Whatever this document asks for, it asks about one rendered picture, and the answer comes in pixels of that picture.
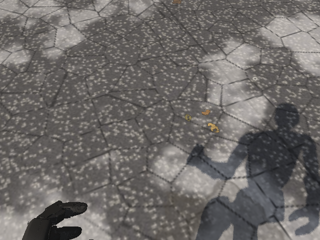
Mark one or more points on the robot left hand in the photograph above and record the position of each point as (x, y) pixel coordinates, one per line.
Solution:
(43, 227)

